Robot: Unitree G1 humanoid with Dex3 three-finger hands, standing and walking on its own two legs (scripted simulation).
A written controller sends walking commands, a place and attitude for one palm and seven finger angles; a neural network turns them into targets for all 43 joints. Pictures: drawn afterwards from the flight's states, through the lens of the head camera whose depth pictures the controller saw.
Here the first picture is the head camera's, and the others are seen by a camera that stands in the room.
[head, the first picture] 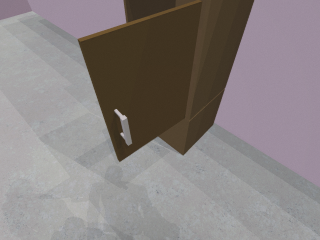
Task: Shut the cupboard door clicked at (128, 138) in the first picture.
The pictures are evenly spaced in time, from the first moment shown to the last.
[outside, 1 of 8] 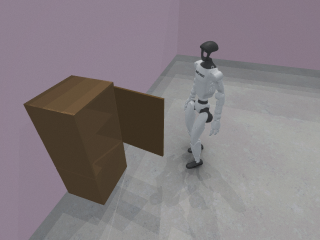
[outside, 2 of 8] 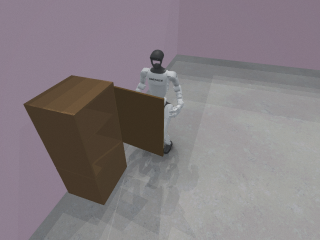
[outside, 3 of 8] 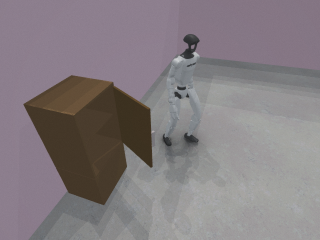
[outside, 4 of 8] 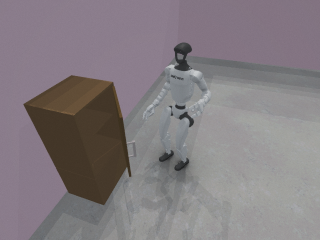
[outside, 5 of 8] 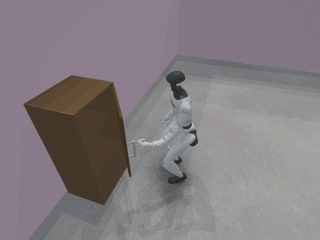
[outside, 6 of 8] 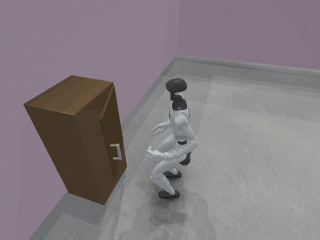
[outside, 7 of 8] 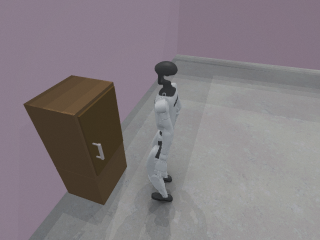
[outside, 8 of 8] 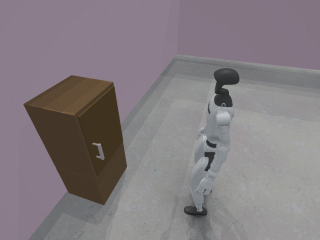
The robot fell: no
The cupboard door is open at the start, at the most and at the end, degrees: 83 83 0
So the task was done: yes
